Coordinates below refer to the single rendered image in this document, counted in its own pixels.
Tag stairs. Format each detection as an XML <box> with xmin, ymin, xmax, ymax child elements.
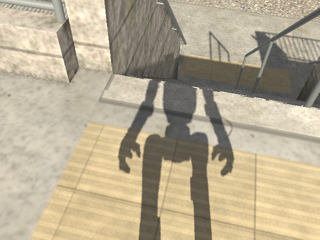
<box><xmin>125</xmin><ymin>75</ymin><xmax>320</xmax><ymax>110</ymax></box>

